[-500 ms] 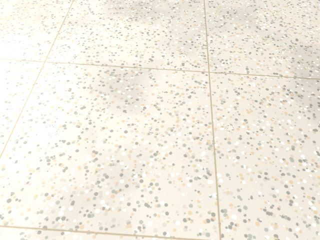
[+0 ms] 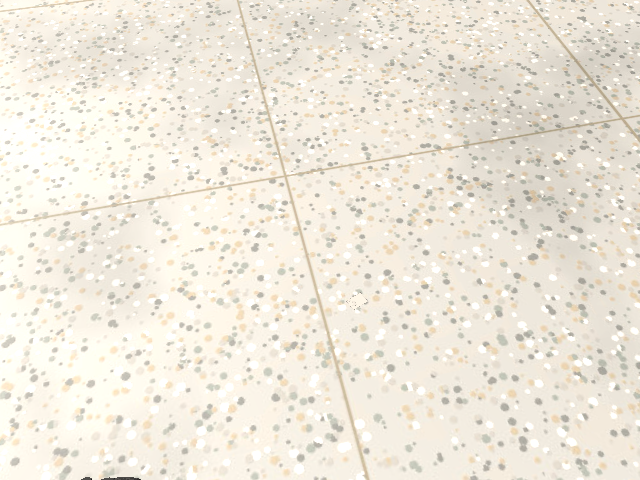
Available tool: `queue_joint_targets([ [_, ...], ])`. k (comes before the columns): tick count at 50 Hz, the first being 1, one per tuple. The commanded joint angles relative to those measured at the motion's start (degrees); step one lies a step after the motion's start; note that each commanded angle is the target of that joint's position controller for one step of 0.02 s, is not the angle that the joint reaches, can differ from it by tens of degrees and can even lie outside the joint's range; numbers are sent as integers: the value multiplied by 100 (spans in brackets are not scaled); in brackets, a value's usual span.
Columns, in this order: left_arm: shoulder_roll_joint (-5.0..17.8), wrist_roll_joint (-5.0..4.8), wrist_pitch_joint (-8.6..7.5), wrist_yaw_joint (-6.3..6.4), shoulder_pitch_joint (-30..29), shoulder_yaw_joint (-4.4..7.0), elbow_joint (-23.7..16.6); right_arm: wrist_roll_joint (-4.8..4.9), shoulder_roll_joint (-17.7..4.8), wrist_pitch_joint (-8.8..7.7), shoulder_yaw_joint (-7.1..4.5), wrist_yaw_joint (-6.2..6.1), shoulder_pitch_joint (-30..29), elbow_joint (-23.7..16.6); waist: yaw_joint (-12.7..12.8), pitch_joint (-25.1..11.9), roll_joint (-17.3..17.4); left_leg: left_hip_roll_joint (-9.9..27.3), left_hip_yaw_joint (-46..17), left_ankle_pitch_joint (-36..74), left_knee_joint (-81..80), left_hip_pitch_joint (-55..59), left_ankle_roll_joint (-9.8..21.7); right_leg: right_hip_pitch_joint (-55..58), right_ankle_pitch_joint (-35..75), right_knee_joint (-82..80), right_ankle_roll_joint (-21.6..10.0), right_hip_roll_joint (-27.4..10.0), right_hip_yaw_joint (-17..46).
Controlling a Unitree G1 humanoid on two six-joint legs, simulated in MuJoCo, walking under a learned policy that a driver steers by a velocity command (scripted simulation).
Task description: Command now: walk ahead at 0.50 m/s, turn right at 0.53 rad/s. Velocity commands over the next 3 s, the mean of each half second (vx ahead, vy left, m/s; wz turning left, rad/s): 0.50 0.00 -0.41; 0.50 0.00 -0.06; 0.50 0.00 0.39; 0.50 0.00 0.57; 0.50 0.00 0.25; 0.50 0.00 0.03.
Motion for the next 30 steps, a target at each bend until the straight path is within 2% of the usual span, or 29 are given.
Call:
queue_joint_targets([
  [1,974,18,-46,108,1570,313,-21,204,-794,-503,-99,125,-613,-945,736,-1352,-345,21,-1021,333,2097,-3862,227,4305,155,-1894,-1386,-1877,3567],
  [2,815,2,-49,104,1131,260,-132,89,-752,-498,-113,75,-650,-905,437,-903,139,250,-959,672,1569,-3530,200,3345,667,-1977,-1193,-1612,2941],
  [3,645,36,-49,112,825,205,-243,-16,-810,-429,-174,35,-578,-888,210,-680,122,403,-939,871,1167,-3100,140,2655,1128,-2113,-1101,-1418,2532],
  [4,604,71,-47,125,705,188,-318,-54,-785,-338,-195,38,-474,-910,58,-610,-3,463,-950,978,971,-2771,75,2213,1305,-2259,-1096,-1282,2390],
  [7,799,41,-82,205,808,248,-324,-126,-577,-176,-174,7,-538,-1049,-23,-473,-111,398,-767,1408,245,-2615,-199,1567,1924,-2420,-1133,-1067,1919],
  [9,908,14,-65,281,1007,282,-279,-137,-486,-159,-137,-11,-1010,-1221,127,-349,-187,283,-706,2082,-601,-2672,-311,1420,1890,-2406,-992,-900,1716],
  [12,863,-22,-13,338,1265,263,-195,-87,-318,-204,-56,55,-1581,-1338,413,-355,-399,36,-637,3167,-1997,-2302,-292,1443,1321,-2269,-703,-690,1494],
  [15,843,-28,-9,335,1599,238,-30,-9,-405,-277,-58,160,-1975,-1458,637,-290,-485,-48,-664,3491,-2540,-2147,-188,1788,897,-2133,-655,-951,1776],
  [18,869,-6,17,347,1695,242,50,-8,-615,-350,-125,231,-2043,-1563,591,-226,-550,-75,-724,2864,-2898,-2216,75,2457,1009,-1742,-571,-1287,2198],
  [19,904,6,36,351,1652,255,58,-6,-667,-368,-149,236,-1923,-1557,505,-223,-625,-104,-683,2598,-2959,-2082,173,2587,1244,-1613,-521,-1353,2279],
  [20,901,8,57,352,1553,252,44,-13,-720,-386,-187,226,-1613,-1489,310,-304,-671,-189,-563,2487,-3139,-1673,297,2633,1761,-1345,-440,-1290,2248],
  [21,785,28,63,344,1478,207,8,-51,-875,-403,-275,195,-1026,-1332,26,-657,-592,-204,-517,2591,-3254,-803,479,2562,2472,-683,-307,-996,2050],
  [22,583,97,53,334,1405,108,-113,-123,-1149,-413,-352,160,-129,-1229,-373,-1440,-201,552,-1265,2807,-3047,664,870,1895,1959,724,-103,-661,1708],
  [23,212,-16,-34,323,2269,-4,-92,-146,-1622,-345,-505,166,636,-1019,-250,-2280,1354,1746,-3574,1920,-3225,2907,1863,-258,-248,2888,386,228,1071],
  [24,445,-65,-91,313,2227,-3,-53,20,-1206,-309,-416,222,844,-884,-344,-2181,1639,2035,-4902,527,-4002,3024,1924,-1277,-2241,3591,415,199,1325],
  [25,862,-118,-103,298,1572,104,-152,70,-856,-283,-309,205,463,-952,-406,-1228,956,1856,-4262,-54,-4125,2273,1633,-1691,-1830,3910,374,-147,1356],
  [26,836,-59,-101,295,1099,87,-276,16,-744,-225,-245,192,40,-1049,-288,-719,452,1617,-3535,289,-4231,1449,1448,-1604,-1349,3749,361,-435,1052],
  [27,755,37,-106,285,879,90,-342,-29,-629,-200,-191,207,-206,-1059,-147,-317,299,1392,-3068,818,-4425,747,1432,-1473,-1033,3352,378,-612,940],
  [28,686,75,-91,281,931,112,-328,-71,-528,-215,-146,213,-343,-1069,24,-233,414,1187,-2704,1298,-4560,340,1353,-1160,-797,3029,387,-794,921],
  [30,472,53,-43,274,1152,81,-243,-50,-528,-240,-140,230,-377,-1017,158,-283,612,950,-2168,1990,-4750,0,1364,-813,-601,2692,455,-855,756],
])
